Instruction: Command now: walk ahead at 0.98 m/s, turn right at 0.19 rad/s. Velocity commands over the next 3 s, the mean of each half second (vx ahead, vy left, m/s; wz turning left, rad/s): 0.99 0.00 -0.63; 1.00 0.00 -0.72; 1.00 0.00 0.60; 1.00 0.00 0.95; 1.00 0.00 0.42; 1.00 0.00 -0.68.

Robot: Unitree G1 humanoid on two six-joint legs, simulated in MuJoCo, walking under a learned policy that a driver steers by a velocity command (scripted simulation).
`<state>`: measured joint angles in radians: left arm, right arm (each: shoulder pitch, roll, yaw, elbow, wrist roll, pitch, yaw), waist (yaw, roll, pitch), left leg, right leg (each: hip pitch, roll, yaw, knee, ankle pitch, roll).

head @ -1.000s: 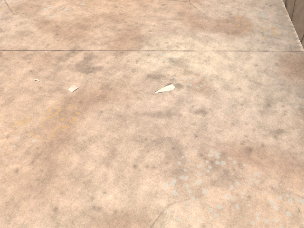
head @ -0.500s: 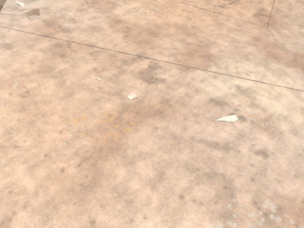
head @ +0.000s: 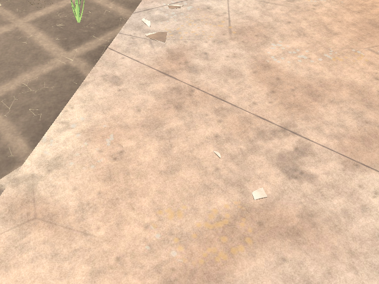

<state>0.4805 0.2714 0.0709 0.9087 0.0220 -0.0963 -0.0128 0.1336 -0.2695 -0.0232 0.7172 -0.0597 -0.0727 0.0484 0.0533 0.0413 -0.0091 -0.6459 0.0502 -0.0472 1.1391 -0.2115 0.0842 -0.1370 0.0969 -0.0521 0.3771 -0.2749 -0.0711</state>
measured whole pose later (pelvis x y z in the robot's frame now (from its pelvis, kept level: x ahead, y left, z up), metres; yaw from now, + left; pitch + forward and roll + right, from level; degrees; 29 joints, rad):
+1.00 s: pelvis +0.86 -0.22 -0.01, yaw -43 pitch +1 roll +0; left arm 0.45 0.30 0.05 0.85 0.00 -0.10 -0.02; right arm 0.02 -0.26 0.02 0.63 -0.03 -0.06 0.03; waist 0.10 0.01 0.04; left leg -0.71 0.12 0.03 0.59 0.15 0.04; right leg 0.15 0.17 0.14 0.16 -0.32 -0.16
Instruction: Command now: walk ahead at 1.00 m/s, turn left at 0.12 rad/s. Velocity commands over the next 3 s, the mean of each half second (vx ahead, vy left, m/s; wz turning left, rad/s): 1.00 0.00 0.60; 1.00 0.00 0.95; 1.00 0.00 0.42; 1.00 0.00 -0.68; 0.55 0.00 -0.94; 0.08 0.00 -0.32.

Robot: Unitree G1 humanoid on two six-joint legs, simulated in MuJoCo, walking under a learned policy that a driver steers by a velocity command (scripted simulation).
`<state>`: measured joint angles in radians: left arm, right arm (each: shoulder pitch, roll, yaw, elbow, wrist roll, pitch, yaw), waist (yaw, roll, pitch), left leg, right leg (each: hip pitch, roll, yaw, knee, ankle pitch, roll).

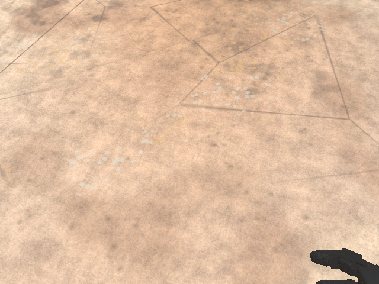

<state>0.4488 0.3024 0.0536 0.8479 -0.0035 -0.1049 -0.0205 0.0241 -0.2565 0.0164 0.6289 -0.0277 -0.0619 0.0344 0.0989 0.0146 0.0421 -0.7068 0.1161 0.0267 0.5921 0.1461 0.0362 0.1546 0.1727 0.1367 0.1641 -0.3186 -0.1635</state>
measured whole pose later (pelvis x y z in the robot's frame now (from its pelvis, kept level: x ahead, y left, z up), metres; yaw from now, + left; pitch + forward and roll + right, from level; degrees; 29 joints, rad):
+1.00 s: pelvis +0.89 +0.29 -0.04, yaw +48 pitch +1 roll -1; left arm 0.47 0.27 0.03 0.86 0.04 -0.06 0.01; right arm 0.04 -0.32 -0.03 0.63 -0.02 -0.02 0.06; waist 0.04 0.03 0.04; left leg -0.57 -0.10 0.13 0.77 -0.21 0.22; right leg 0.05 -0.08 -0.19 1.04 -0.37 0.04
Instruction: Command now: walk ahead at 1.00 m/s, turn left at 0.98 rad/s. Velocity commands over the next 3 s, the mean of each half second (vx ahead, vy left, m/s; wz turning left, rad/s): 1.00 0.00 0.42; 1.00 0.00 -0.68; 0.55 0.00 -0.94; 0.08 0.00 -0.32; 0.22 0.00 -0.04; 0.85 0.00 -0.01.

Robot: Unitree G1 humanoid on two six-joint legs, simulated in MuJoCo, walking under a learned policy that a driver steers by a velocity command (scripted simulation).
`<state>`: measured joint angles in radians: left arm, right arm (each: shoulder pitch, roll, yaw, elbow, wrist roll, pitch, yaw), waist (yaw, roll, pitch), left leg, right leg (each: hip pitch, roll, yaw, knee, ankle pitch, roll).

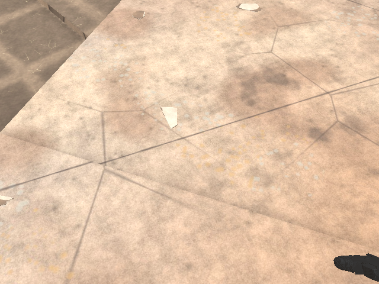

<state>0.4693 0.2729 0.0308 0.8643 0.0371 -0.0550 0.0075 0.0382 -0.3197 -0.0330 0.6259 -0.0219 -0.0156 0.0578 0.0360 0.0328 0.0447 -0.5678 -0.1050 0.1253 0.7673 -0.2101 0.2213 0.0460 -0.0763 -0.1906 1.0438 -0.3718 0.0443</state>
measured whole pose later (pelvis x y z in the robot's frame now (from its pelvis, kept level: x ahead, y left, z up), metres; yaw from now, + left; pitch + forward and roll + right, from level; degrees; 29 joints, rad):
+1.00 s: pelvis +0.92 +0.04 +0.02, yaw -11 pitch +2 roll +1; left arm 0.26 0.37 0.09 0.79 0.02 -0.01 -0.03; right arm 0.29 -0.30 -0.03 0.76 -0.04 -0.09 -0.01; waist 0.01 -0.05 0.00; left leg -0.20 0.01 0.07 0.48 -0.32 -0.01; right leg -0.51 0.00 0.01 1.31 -0.31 -0.09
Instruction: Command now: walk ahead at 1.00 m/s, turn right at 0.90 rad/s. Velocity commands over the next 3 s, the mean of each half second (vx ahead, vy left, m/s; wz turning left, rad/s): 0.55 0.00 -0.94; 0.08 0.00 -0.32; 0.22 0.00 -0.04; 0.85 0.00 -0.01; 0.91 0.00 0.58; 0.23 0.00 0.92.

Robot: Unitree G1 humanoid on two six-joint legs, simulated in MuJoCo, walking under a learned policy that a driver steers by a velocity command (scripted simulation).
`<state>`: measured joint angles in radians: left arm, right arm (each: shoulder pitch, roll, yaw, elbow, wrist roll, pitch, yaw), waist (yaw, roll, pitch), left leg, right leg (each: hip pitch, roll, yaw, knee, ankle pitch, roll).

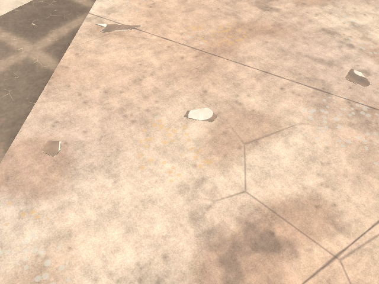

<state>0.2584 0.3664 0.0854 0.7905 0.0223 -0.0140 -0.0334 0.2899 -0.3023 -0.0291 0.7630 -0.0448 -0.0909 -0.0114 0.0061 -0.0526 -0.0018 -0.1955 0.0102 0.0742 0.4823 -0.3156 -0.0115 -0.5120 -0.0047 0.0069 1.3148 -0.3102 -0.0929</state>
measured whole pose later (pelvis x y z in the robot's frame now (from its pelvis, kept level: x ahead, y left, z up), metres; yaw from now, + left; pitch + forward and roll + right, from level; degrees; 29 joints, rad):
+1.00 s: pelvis +0.45 +0.03 +0.00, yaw -36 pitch -1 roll -1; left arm 0.19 0.28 0.03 0.77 0.00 0.07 0.00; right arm 0.23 -0.25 0.00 0.74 -0.02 0.03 -0.01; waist -0.02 -0.02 0.05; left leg -0.30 -0.02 -0.01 0.47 -0.15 0.04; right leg -0.21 0.06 0.08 0.61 -0.41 0.01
